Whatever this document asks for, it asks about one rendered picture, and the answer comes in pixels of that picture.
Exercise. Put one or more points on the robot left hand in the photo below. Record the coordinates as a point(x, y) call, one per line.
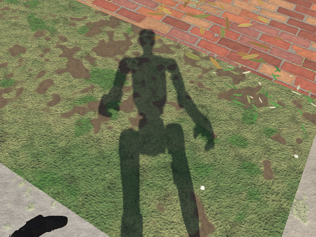
point(40, 225)

